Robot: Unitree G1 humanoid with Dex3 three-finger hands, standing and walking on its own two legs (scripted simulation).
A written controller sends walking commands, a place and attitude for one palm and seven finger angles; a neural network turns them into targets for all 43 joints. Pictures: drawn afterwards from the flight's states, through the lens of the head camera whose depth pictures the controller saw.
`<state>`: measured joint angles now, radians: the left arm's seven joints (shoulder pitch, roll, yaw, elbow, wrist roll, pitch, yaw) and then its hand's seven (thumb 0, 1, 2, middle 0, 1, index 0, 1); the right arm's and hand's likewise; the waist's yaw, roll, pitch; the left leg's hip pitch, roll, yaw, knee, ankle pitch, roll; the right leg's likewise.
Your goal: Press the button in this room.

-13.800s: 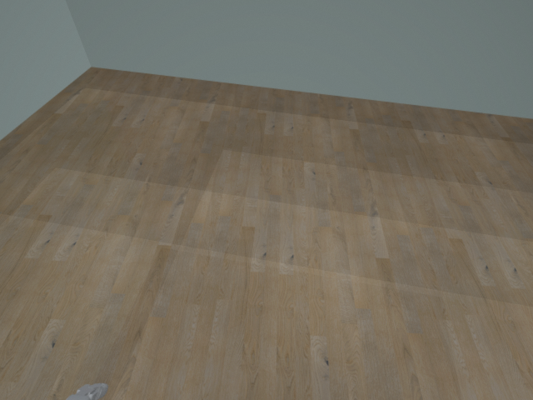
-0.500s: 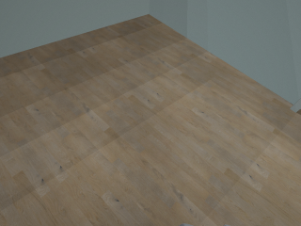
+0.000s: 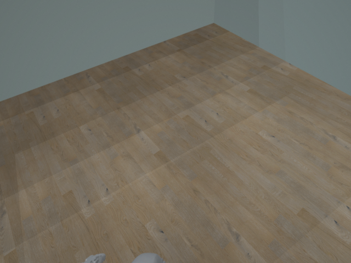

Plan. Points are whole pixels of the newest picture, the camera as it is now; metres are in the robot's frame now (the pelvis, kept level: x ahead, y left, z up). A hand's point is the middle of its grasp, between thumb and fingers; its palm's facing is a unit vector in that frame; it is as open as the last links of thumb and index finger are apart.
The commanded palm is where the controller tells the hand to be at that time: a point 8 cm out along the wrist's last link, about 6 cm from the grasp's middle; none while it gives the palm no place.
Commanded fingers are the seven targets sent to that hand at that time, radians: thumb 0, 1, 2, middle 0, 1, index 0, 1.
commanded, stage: turn or walk to find it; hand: left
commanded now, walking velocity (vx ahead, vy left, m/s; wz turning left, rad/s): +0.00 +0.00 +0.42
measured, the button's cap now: out of the picture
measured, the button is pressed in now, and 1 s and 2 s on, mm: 0 0 0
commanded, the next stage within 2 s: stand and wait in 2.00 s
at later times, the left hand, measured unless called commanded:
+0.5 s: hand out of the picture -0.03 +0.26 -0.18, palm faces +0.28 -0.93 -0.24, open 7.4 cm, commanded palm none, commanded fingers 0.00 0.90 0.90 -0.20 -0.30 -0.20 -0.30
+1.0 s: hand out of the picture -0.03 +0.19 -0.14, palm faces +0.43 -0.86 -0.28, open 7.4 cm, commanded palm none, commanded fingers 0.00 0.90 0.90 -0.20 -0.30 -0.20 -0.30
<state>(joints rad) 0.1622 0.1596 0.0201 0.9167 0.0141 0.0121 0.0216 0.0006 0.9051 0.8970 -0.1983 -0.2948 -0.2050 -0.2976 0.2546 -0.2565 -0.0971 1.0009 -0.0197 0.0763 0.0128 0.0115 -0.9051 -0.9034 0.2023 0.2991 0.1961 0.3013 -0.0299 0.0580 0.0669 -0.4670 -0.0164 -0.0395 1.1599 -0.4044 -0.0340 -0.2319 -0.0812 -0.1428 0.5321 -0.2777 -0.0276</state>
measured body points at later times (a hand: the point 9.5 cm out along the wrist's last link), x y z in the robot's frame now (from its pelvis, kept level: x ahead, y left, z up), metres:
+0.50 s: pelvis -0.02 +0.05 +0.00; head +0.00 +0.07 +0.45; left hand -0.05 +0.31 -0.16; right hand +0.12 -0.17 -0.13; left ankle -0.06 +0.14 -0.74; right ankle -0.01 -0.10 -0.67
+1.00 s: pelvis -0.02 -0.02 +0.00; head +0.02 -0.04 +0.45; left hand -0.05 +0.23 -0.12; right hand +0.11 -0.24 -0.17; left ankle -0.13 +0.12 -0.64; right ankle +0.01 -0.09 -0.74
